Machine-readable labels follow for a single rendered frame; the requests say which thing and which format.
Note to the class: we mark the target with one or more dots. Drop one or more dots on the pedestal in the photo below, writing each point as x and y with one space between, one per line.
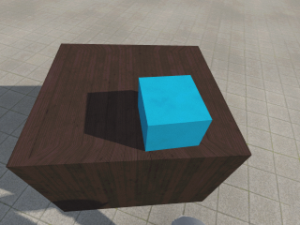
82 145

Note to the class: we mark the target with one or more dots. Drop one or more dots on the carton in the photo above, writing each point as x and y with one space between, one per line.
172 112

